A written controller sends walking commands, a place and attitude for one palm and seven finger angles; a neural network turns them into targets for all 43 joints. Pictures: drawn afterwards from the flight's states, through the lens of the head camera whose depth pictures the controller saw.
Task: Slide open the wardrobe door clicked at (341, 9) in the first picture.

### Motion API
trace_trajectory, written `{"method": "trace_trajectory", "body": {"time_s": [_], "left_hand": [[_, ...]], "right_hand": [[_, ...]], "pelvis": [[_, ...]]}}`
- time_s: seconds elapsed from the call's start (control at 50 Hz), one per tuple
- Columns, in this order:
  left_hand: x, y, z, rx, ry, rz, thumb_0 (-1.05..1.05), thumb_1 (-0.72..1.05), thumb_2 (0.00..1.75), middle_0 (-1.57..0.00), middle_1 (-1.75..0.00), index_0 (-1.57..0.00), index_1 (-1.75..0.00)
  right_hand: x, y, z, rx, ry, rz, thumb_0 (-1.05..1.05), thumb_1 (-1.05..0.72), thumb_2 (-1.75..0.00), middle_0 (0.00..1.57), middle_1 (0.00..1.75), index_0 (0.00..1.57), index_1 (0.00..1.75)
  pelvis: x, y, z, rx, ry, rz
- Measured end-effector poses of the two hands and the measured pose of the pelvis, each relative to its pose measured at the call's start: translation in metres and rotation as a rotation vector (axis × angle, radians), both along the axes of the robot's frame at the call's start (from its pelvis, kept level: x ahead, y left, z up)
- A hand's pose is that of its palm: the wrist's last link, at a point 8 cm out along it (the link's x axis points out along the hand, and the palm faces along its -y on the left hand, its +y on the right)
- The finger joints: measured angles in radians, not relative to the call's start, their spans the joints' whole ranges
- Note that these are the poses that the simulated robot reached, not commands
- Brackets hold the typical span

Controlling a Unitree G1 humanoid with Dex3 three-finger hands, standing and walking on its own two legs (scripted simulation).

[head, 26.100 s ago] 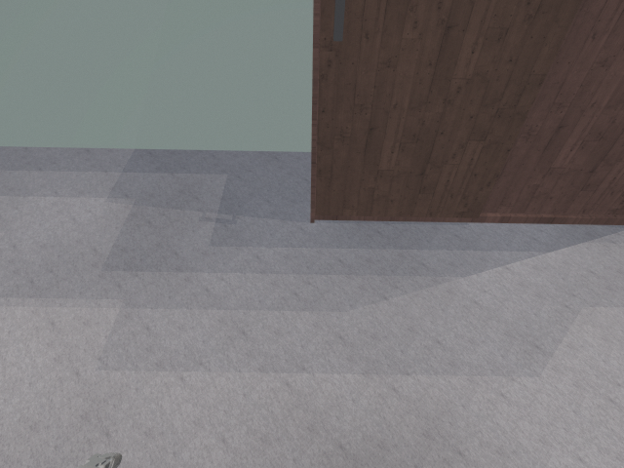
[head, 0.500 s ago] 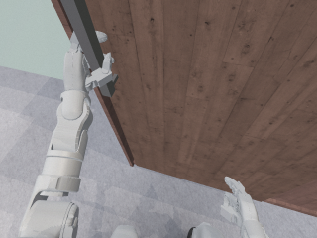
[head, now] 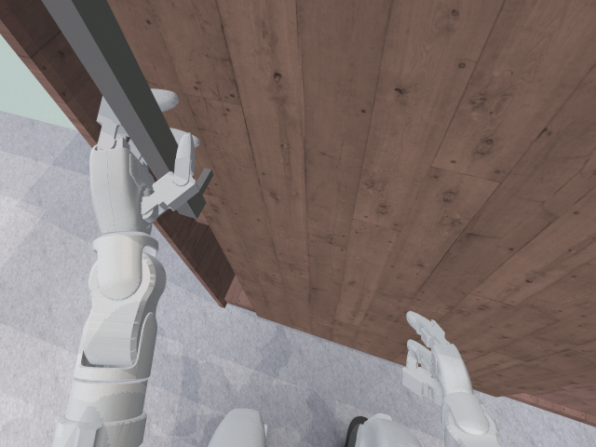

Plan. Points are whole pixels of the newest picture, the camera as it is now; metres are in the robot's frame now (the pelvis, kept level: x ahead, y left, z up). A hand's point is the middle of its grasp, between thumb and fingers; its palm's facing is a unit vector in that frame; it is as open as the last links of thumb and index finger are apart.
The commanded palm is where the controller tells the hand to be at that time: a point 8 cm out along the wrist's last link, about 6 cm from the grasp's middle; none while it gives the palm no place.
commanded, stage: step sideways, sliding the door along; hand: left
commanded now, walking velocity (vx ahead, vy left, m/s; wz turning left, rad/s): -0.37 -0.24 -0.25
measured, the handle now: (156, 106) +0.38 +0.20 +0.22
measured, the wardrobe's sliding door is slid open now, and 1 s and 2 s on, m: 0.13 0.37 0.58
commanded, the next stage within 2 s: none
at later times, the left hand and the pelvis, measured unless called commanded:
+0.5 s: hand (306, 214) +0.31 +0.05 +0.17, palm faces +0.09 -0.99 -0.12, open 6.6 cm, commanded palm +0.28 +0.04 +0.17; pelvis -0.01 -0.07 +0.00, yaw -5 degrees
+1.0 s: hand (426, 250) +0.29 -0.06 +0.17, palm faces +0.03 -1.00 -0.09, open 6.6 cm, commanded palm +0.26 -0.06 +0.16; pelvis -0.10 -0.15 +0.02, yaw -13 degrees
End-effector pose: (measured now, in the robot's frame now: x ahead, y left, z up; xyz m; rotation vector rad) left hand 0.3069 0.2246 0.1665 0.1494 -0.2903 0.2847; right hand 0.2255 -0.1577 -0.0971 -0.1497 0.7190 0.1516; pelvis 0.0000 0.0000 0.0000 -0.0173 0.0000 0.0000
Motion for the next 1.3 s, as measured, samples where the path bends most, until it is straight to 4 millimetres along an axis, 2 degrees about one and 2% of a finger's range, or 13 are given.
{"method": "trace_trajectory", "body": {"time_s": [0.1, 0.16, 0.32, 0.46, 0.52, 0.58, 0.74, 0.86, 0.96, 1.04, 1.1, 1.18, 1.3], "left_hand": [[-0.005, -0.024, 0.000, -0.033, 0.008, -0.058, -0.01, 0.66, 0.79, -0.45, -1.40, -0.21, -1.36], [-0.006, -0.037, -0.002, -0.048, -0.019, -0.146, 0.00, 0.69, 0.78, -0.45, -1.40, -0.18, -1.32], [-0.011, -0.076, -0.002, -0.059, -0.008, -0.242, 0.00, 0.71, 0.77, -0.45, -1.40, -0.17, -1.31], [-0.016, -0.112, 0.000, -0.005, 0.008, -0.240, -0.01, 0.72, 0.80, -0.45, -1.40, -0.19, -1.35], [-0.019, -0.128, -0.001, 0.018, -0.005, -0.203, -0.03, 0.70, 0.81, -0.46, -1.40, -0.18, -1.34], [-0.022, -0.144, 0.000, 0.000, 0.014, -0.197, -0.02, 0.70, 0.81, -0.45, -1.40, -0.19, -1.33], [-0.025, -0.178, -0.002, -0.016, -0.016, -0.346, -0.01, 0.73, 0.78, -0.45, -1.40, -0.16, -1.34], [-0.031, -0.202, 0.002, -0.032, 0.041, -0.354, 0.03, 0.73, 0.78, -0.44, -1.40, -0.18, -1.36], [-0.036, -0.221, 0.004, -0.032, 0.077, -0.303, 0.04, 0.73, 0.79, -0.42, -1.40, -0.18, -1.37], [-0.040, -0.238, 0.004, -0.020, 0.070, -0.225, 0.03, 0.73, 0.81, -0.40, -1.40, -0.15, -1.36], [-0.044, -0.252, 0.005, -0.035, 0.091, -0.182, 0.02, 0.72, 0.82, -0.41, -1.40, -0.15, -1.33], [-0.047, -0.267, 0.006, -0.050, 0.106, -0.205, 0.02, 0.73, 0.81, -0.40, -1.40, -0.16, -1.34], [-0.053, -0.293, 0.007, -0.056, 0.132, -0.232, 0.03, 0.75, 0.80, -0.34, -1.40, -0.13, -1.34]], "right_hand": [[0.002, -0.031, 0.019, -0.076, -0.009, -0.069, 0.01, -0.91, -0.90, 0.20, 0.30, 0.20, 0.30], [-0.005, -0.045, 0.025, -0.132, -0.018, -0.097, 0.01, -0.91, -0.90, 0.20, 0.30, 0.20, 0.29], [-0.032, -0.049, 0.042, -0.113, 0.001, -0.060, 0.01, -0.91, -0.90, 0.19, 0.30, 0.20, 0.29], [-0.040, -0.061, 0.031, -0.005, -0.032, -0.067, 0.01, -0.90, -0.90, 0.20, 0.30, 0.20, 0.30], [-0.037, -0.078, 0.017, 0.022, -0.057, -0.067, 0.01, -0.90, -0.90, 0.20, 0.30, 0.21, 0.30], [-0.041, -0.102, 0.013, -0.003, -0.063, -0.113, 0.01, -0.90, -0.90, 0.20, 0.30, 0.21, 0.30], [-0.109, -0.165, 0.024, -0.140, -0.009, -0.305, 0.01, -0.91, -0.90, 0.20, 0.30, 0.20, 0.29], [-0.179, -0.193, 0.032, -0.164, 0.093, -0.356, 0.01, -0.91, -0.90, 0.20, 0.30, 0.20, 0.29], [-0.218, -0.218, 0.028, -0.134, 0.126, -0.392, 0.01, -0.90, -0.90, 0.20, 0.30, 0.20, 0.30], [-0.229, -0.246, 0.013, -0.091, 0.091, -0.397, 0.01, -0.90, -0.90, 0.20, 0.30, 0.20, 0.30], [-0.233, -0.268, 0.005, -0.103, 0.079, -0.417, 0.01, -0.90, -0.90, 0.20, 0.30, 0.20, 0.30], [-0.238, -0.291, 0.011, -0.168, 0.059, -0.449, 0.01, -0.90, -0.90, 0.20, 0.30, 0.20, 0.30], [-0.248, -0.311, 0.023, -0.161, 0.091, -0.401, 0.01, -0.91, -0.90, 0.20, 0.30, 0.20, 0.29]], "pelvis": [[-0.008, 0.003, 0.015, 0.018, 0.040, -0.007], [-0.008, 0.007, 0.009, -0.016, 0.036, -0.015], [-0.008, -0.011, 0.020, -0.051, -0.008, -0.076], [-0.013, -0.052, 0.013, -0.041, -0.046, -0.105], [-0.016, -0.074, -0.001, -0.013, -0.041, -0.090], [-0.030, -0.077, 0.000, 0.003, -0.007, -0.113], [-0.063, -0.080, 0.001, 0.022, -0.016, -0.157], [-0.081, -0.103, 0.018, -0.040, -0.035, -0.205], [-0.097, -0.135, 0.021, -0.066, -0.033, -0.232], [-0.112, -0.172, 0.005, -0.023, -0.025, -0.223], [-0.125, -0.183, 0.004, -0.025, -0.008, -0.212], [-0.133, -0.187, 0.003, -0.019, 0.001, -0.202], [-0.146, -0.214, 0.011, -0.029, -0.028, -0.195]]}}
